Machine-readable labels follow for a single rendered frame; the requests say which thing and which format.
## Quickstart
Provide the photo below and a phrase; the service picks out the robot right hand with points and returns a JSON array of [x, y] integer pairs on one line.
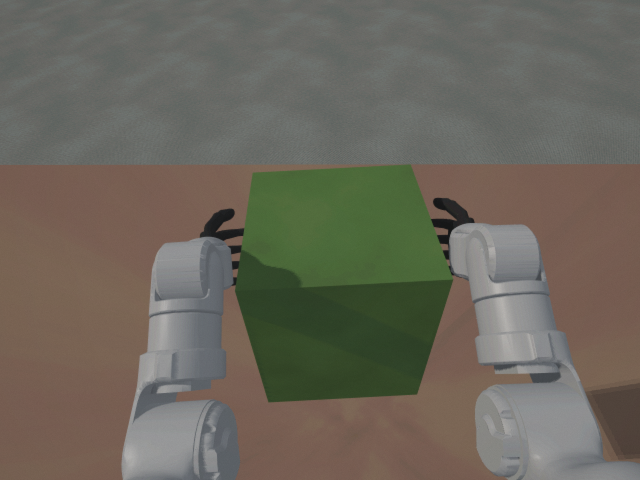
[[460, 214]]

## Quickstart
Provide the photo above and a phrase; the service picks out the left robot upper arm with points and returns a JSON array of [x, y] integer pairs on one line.
[[187, 440]]

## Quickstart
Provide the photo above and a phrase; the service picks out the robot left hand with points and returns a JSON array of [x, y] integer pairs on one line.
[[213, 225]]

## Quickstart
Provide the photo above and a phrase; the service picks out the left robot forearm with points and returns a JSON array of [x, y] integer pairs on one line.
[[185, 326]]

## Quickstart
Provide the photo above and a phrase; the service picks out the right robot upper arm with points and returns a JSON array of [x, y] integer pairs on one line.
[[542, 431]]

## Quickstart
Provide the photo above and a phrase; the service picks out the right robot forearm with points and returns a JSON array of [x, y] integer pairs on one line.
[[517, 329]]

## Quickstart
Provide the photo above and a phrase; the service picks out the carton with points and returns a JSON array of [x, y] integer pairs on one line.
[[342, 282]]

